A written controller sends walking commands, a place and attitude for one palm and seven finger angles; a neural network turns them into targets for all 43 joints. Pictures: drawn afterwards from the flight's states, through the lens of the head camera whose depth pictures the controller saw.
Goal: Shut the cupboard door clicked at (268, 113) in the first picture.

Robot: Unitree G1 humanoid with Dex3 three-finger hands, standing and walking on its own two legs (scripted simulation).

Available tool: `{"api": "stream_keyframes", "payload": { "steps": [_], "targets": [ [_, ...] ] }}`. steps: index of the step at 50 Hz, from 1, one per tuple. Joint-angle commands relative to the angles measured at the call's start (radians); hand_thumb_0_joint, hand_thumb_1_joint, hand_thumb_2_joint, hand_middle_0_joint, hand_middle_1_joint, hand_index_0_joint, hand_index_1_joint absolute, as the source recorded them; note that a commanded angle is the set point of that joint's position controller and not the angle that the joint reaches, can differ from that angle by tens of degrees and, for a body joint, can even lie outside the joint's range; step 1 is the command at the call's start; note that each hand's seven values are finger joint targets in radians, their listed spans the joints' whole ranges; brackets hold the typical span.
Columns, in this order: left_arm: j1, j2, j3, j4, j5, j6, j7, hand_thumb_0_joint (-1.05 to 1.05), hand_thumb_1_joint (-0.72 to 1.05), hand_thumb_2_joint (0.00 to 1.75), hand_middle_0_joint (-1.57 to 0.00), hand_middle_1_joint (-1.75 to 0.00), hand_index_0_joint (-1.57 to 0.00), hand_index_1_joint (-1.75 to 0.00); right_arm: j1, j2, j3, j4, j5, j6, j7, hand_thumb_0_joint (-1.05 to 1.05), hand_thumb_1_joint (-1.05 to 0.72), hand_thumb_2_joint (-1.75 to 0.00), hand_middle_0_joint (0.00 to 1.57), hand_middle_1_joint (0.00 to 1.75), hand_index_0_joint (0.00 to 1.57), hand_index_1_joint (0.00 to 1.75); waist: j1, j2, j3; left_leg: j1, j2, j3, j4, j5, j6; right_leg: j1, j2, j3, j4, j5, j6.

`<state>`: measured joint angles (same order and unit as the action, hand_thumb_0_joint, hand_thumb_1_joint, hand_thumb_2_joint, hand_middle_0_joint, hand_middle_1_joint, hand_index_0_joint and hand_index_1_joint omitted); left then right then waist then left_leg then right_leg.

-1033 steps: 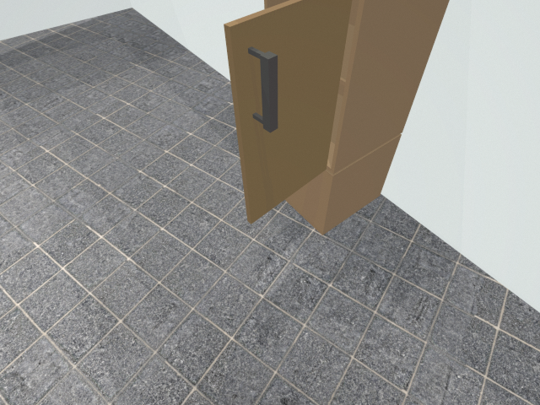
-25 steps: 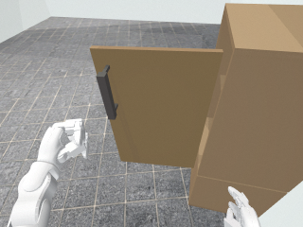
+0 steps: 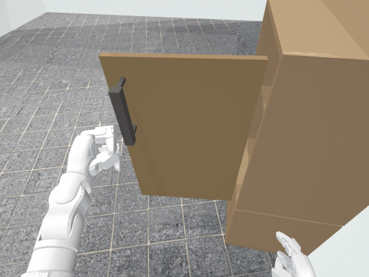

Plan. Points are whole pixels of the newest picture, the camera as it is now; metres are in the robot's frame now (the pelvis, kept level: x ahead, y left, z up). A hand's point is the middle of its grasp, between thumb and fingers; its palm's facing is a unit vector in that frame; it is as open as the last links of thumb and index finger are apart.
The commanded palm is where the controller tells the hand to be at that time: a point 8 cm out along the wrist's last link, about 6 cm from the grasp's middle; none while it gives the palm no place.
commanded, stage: bring the fist close to the handle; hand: left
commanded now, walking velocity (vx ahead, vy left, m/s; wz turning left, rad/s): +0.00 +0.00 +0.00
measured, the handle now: (126, 112) +0.46 +0.17 +0.12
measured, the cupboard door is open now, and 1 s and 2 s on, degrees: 96 91 78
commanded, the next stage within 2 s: push the door shut along its arc in 0.60 s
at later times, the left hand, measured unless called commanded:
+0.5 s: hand (129, 138) +0.37 +0.14 +0.13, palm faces -0.01 -1.00 -0.04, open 3.1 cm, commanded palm +0.34 +0.19 +0.13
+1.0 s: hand (131, 128) +0.40 +0.15 +0.13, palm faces -0.07 -1.00 -0.03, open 3.2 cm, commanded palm +0.39 +0.19 +0.13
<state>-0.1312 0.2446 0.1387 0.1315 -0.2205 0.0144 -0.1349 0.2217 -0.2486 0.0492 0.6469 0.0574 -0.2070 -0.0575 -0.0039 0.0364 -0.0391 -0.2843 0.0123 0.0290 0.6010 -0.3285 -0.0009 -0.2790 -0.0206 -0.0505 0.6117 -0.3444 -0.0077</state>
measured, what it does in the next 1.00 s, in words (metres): stands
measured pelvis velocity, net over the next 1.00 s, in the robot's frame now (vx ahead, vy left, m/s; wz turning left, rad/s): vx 0.00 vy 0.00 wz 0.00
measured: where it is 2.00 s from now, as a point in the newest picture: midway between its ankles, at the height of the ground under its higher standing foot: outside the picture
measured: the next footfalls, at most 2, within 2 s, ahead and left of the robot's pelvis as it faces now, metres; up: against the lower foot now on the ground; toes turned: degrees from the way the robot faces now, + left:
none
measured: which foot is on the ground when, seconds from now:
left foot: down 0.00-1.00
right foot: down 0.00-1.00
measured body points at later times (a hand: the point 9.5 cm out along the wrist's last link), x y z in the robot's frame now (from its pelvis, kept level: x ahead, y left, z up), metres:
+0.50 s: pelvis +0.01 +0.00 +0.00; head +0.00 -0.02 +0.45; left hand +0.36 +0.20 +0.13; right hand +0.14 -0.25 -0.10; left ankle -0.01 +0.12 -0.73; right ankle -0.01 -0.11 -0.73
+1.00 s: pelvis +0.00 +0.00 +0.00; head +0.02 -0.01 +0.45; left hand +0.40 +0.20 +0.13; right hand +0.13 -0.25 -0.10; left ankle -0.01 +0.12 -0.73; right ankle -0.01 -0.11 -0.73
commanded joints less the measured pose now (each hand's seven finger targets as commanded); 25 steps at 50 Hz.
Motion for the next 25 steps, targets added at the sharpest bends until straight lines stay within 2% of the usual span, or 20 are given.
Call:
{"api": "stream_keyframes", "payload": {
  "steps": [1, 2, 3, 4, 7, 8, 9, 10, 11, 12, 15, 16, 17, 18, 20, 21, 22, 23, 24, 25],
  "targets": [
    [-0.412, 0.134, 0.046, -0.184, -0.006, -0.099, 0.013, 0.0, 0.9, 0.9, -1.3, -1.5, -1.3, -1.5, -0.088, -0.114, -0.053, -0.137, 0.003, -0.042, -0.006, 0.0, -0.9, -0.9, 0.2, 0.3, 0.2, 0.3, -0.017, -0.019, -0.225, 0.125, -0.002, -0.021, -0.057, 0.284, 0.017, 0.017, 0.01, 0.003, -0.077, 0.324, -0.003],
    [-0.393, 0.156, 0.062, -0.117, 0.0, -0.089, 0.012, 0.0, 0.9, 0.9, -1.3, -1.5, -1.3, -1.5, -0.081, -0.124, -0.054, -0.128, 0.001, -0.033, -0.006, 0.0, -0.9, -0.9, 0.2, 0.3, 0.2, 0.3, -0.015, -0.061, -0.208, 0.1, -0.003, -0.019, -0.056, 0.268, 0.02, 0.019, 0.008, 0.008, -0.085, 0.314, -0.001],
    [-0.4, 0.136, 0.047, -0.081, 0.0, -0.077, 0.008, 0.0, 0.9, 0.9, -1.3, -1.5, -1.3, -1.5, -0.078, -0.122, -0.054, -0.128, 0.005, -0.023, -0.004, 0.0, -0.9, -0.9, 0.2, 0.3, 0.2, 0.3, -0.018, -0.069, -0.191, 0.088, -0.003, -0.019, -0.063, 0.262, 0.02, 0.012, 0.007, 0.005, -0.085, 0.314, -0.001],
    [-0.404, 0.134, 0.05, -0.033, 0.0, -0.061, 0.005, 0.0, 0.9, 0.9, -1.3, -1.5, -1.3, -1.5, -0.077, -0.123, -0.056, -0.128, 0.009, -0.014, -0.004, 0.0, -0.9, -0.9, 0.2, 0.3, 0.2, 0.3, -0.016, -0.072, -0.173, 0.074, -0.007, -0.014, -0.062, 0.244, 0.019, 0.003, 0.006, 0.009, -0.091, 0.304, 0.0],
    [-0.409, 0.146, 0.064, 0.009, 0.009, -0.031, 0.012, 0.0, 0.9, 0.9, -1.3, -1.5, -1.3, -1.5, -0.08, -0.129, -0.059, -0.14, 0.009, 0.008, 0.0, 0.0, -0.9, -0.9, 0.2, 0.3, 0.2, 0.3, -0.001, -0.061, -0.188, 0.067, -0.008, -0.015, -0.065, 0.263, 0.018, 0.023, 0.002, 0.009, -0.09, 0.318, -0.004],
    [-0.43, 0.134, 0.054, -0.005, 0.009, -0.029, 0.014, 0.0, 0.9, 0.9, -1.3, -1.5, -1.3, -1.5, -0.079, -0.125, -0.059, -0.147, 0.011, 0.017, 0.003, 0.0, -0.9, -0.9, 0.2, 0.3, 0.2, 0.3, -0.004, -0.051, -0.201, 0.073, -0.008, -0.012, -0.065, 0.274, 0.018, 0.028, 0.001, 0.008, -0.087, 0.332, -0.005],
    [-0.495, 0.115, 0.032, -0.024, 0.008, -0.035, 0.02, 0.0, 0.9, 0.9, -1.3, -1.5, -1.3, -1.5, -0.079, -0.122, -0.058, -0.149, 0.011, 0.02, 0.002, 0.0, -0.9, -0.9, 0.2, 0.3, 0.2, 0.3, -0.016, -0.055, -0.214, 0.085, -0.01, -0.012, -0.059, 0.278, 0.02, 0.02, 0.002, 0.007, -0.086, 0.339, -0.003],
    [-0.543, 0.126, 0.041, -0.037, 0.009, -0.046, 0.027, 0.0, 0.9, 0.9, -1.3, -1.5, -1.3, -1.5, -0.076, -0.121, -0.061, -0.146, 0.01, 0.022, 0.002, 0.0, -0.9, -0.9, 0.2, 0.3, 0.2, 0.3, -0.018, -0.036, -0.229, 0.097, -0.008, -0.014, -0.056, 0.289, 0.018, 0.019, 0.004, 0.008, -0.082, 0.345, -0.005],
    [-0.539, 0.121, 0.046, -0.062, 0.007, -0.062, 0.033, 0.0, 0.9, 0.9, -1.3, -1.5, -1.3, -1.5, -0.075, -0.119, -0.063, -0.154, 0.005, 0.02, 0.004, 0.0, -0.9, -0.9, 0.2, 0.3, 0.2, 0.3, -0.011, -0.045, -0.257, 0.109, -0.007, -0.016, -0.054, 0.307, 0.018, 0.035, 0.005, 0.006, -0.076, 0.361, -0.006],
    [-0.524, 0.171, 0.083, -0.077, 0.012, -0.082, 0.043, 0.0, 0.9, 0.9, -1.3, -1.5, -1.3, -1.5, -0.079, -0.124, -0.064, -0.155, 0.001, 0.02, 0.004, 0.0, -0.9, -0.9, 0.2, 0.3, 0.2, 0.3, -0.001, -0.059, -0.275, 0.108, -0.003, -0.015, -0.053, 0.318, 0.02, 0.056, 0.004, 0.01, -0.076, 0.368, -0.006],
    [-0.543, 0.15, 0.07, -0.116, 0.018, -0.133, 0.056, 0.0, 0.9, 0.9, -1.3, -1.5, -1.3, -1.5, -0.072, -0.112, -0.064, -0.154, -0.001, 0.021, 0.01, 0.0, -0.9, -0.9, 0.2, 0.3, 0.2, 0.3, -0.002, -0.017, -0.318, 0.139, -0.004, -0.008, -0.048, 0.375, 0.017, 0.073, 0.006, 0.011, -0.056, 0.431, -0.009],
    [-0.53, 0.142, 0.065, -0.098, 0.02, -0.139, 0.056, 0.0, 0.9, 0.9, -1.3, -1.5, -1.3, -1.5, -0.072, -0.111, -0.065, -0.153, -0.001, 0.022, 0.011, 0.0, -0.9, -0.9, 0.2, 0.3, 0.2, 0.3, -0.002, -0.01, -0.308, 0.136, -0.003, -0.004, -0.049, 0.366, 0.017, 0.066, 0.007, 0.012, -0.059, 0.425, -0.008],
    [-0.503, 0.175, 0.087, -0.056, 0.028, -0.139, 0.06, 0.0, 0.9, 0.9, -1.3, -1.5, -1.3, -1.5, -0.064, -0.12, -0.065, -0.143, -0.002, 0.028, 0.011, 0.0, -0.9, -0.9, 0.2, 0.3, 0.2, 0.3, -0.003, -0.062, -0.274, 0.113, 0.002, -0.007, -0.053, 0.348, 0.019, 0.065, 0.008, 0.01, -0.066, 0.407, -0.006],
    [-0.496, 0.142, 0.059, -0.037, 0.027, -0.135, 0.055, 0.0, 0.9, 0.9, -1.3, -1.5, -1.3, -1.5, -0.068, -0.117, -0.066, -0.144, 0.002, 0.032, 0.012, 0.0, -0.9, -0.9, 0.2, 0.3, 0.2, 0.3, -0.009, -0.042, -0.243, 0.104, 0.0, -0.001, -0.059, 0.319, 0.019, 0.044, 0.009, 0.013, -0.073, 0.385, -0.004],
    [-0.491, 0.145, 0.064, 0.008, 0.03, -0.117, 0.052, 0.0, 0.9, 0.9, -1.3, -1.5, -1.3, -1.5, -0.062, -0.122, -0.07, -0.138, 0.007, 0.039, 0.012, 0.0, -0.9, -0.9, 0.2, 0.3, 0.2, 0.3, -0.011, -0.053, -0.213, 0.086, -0.002, 0.0, -0.064, 0.292, 0.019, 0.032, 0.009, 0.013, -0.081, 0.367, -0.004],
    [-0.484, 0.123, 0.044, 0.017, 0.028, -0.105, 0.046, 0.0, 0.9, 0.9, -1.3, -1.5, -1.3, -1.5, -0.065, -0.121, -0.067, -0.144, 0.009, 0.042, 0.013, 0.0, -0.9, -0.9, 0.2, 0.3, 0.2, 0.3, -0.011, -0.046, -0.195, 0.079, -0.004, -0.001, -0.07, 0.28, 0.019, 0.026, 0.009, 0.012, -0.086, 0.357, -0.005],
    [-0.47, 0.171, 0.084, 0.025, 0.028, -0.099, 0.047, 0.0, 0.9, 0.9, -1.3, -1.5, -1.3, -1.5, -0.065, -0.13, -0.072, -0.145, 0.007, 0.048, 0.01, 0.0, -0.9, -0.9, 0.2, 0.3, 0.2, 0.3, -0.002, -0.073, -0.212, 0.075, -0.004, 0.0, -0.068, 0.275, 0.021, 0.051, 0.005, 0.016, -0.091, 0.353, -0.003],
    [-0.464, 0.147, 0.069, 0.01, 0.024, -0.091, 0.04, 0.0, 0.9, 0.9, -1.3, -1.5, -1.3, -1.5, -0.073, -0.124, -0.069, -0.155, 0.009, 0.051, 0.012, 0.0, -0.9, -0.9, 0.2, 0.3, 0.2, 0.3, -0.001, -0.04, -0.221, 0.082, -0.008, 0.006, -0.071, 0.282, 0.023, 0.054, 0.004, 0.02, -0.092, 0.369, -0.004],
    [-0.462, 0.159, 0.087, 0.009, 0.018, -0.085, 0.037, 0.0, 0.9, 0.9, -1.3, -1.5, -1.3, -1.5, -0.069, -0.125, -0.071, -0.157, 0.01, 0.053, 0.009, 0.0, -0.9, -0.9, 0.2, 0.3, 0.2, 0.3, 0.0, -0.068, -0.231, 0.084, -0.008, 0.006, -0.067, 0.293, 0.024, 0.063, 0.005, 0.017, -0.091, 0.389, -0.002],
    [-0.488, 0.164, 0.084, -0.017, 0.015, -0.087, 0.032, 0.0, 0.9, 0.9, -1.3, -1.5, -1.3, -1.5, -0.07, -0.125, -0.07, -0.158, 0.01, 0.055, 0.008, 0.0, -0.9, -0.9, 0.2, 0.3, 0.2, 0.3, -0.004, -0.048, -0.25, 0.093, -0.01, 0.008, -0.067, 0.3, 0.023, 0.07, 0.005, 0.02, -0.09, 0.4, -0.002]
  ]
}}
